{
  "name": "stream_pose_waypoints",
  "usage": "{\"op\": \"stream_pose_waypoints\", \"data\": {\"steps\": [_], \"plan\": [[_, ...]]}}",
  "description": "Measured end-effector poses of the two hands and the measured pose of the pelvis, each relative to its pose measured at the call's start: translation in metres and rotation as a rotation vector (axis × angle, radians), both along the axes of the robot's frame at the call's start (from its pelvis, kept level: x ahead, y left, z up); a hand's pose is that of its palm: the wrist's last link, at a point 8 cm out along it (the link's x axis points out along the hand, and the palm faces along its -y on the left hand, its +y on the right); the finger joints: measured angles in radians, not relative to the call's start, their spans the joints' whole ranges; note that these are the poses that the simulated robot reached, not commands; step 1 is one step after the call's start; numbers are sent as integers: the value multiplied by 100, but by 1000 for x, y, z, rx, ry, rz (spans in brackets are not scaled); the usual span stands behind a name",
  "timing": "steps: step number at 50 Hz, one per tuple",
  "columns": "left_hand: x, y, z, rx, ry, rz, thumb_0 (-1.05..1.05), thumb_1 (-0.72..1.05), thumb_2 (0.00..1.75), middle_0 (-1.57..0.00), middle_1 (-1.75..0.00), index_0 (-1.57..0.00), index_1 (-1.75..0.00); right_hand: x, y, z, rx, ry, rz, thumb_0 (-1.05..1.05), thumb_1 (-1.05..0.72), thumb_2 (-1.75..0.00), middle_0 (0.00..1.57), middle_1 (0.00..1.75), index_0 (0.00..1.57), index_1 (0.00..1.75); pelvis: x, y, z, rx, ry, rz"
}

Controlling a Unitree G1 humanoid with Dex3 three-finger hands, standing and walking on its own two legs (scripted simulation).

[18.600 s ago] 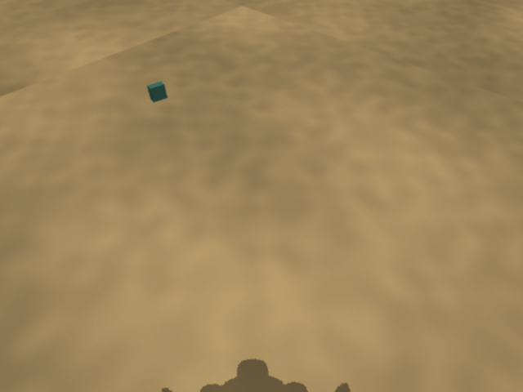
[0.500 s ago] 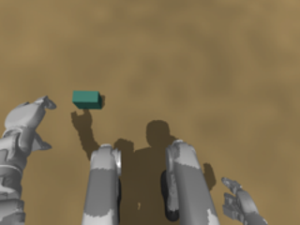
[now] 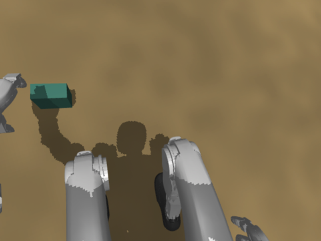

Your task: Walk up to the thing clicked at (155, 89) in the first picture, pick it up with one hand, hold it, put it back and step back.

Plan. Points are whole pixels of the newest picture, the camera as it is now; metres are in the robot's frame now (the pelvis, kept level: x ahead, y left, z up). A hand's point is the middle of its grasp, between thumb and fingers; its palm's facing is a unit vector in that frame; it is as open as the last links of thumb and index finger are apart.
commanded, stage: rise first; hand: left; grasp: from above
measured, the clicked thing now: (53, 96) +0.54 +0.25 -0.32
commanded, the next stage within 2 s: none
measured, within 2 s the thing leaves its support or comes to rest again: neither
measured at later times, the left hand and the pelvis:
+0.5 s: hand (14, 101) +0.48 +0.31 -0.18, palm faces -0.47 -0.03 -0.88, open 12.8 cm; pelvis +0.01 +0.00 -0.02, yaw -2 degrees
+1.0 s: hand (20, 98) +0.49 +0.30 -0.20, palm faces -0.46 -0.04 -0.89, open 13.1 cm; pelvis +0.01 +0.00 -0.03, yaw -3 degrees
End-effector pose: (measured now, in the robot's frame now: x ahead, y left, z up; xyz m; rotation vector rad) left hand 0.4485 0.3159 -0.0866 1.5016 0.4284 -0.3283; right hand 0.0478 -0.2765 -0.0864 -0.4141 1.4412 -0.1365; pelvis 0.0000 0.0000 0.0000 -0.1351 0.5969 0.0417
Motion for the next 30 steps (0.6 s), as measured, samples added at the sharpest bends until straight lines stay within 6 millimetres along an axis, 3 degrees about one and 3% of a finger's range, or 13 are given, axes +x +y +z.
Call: {"op": "stream_pose_waypoints", "data": {"steps": [14, 30], "plan": [[25, -4, -24, 17, -4, -15, 0, -25, 79, -32, -73, -32, -73, 5, 5, -17, 17, 33, 37, 0, -92, -90, 20, 30, 20, 30, 5, -2, -16, -8, 6, -11], [40, -7, -43, 13, 4, -7, 0, -30, 82, -28, -79, -28, -79, 2, 5, -14, 7, 78, 40, 0, -92, -90, 20, 30, 20, 30, 10, 0, -20, -24, 17, -22]]}}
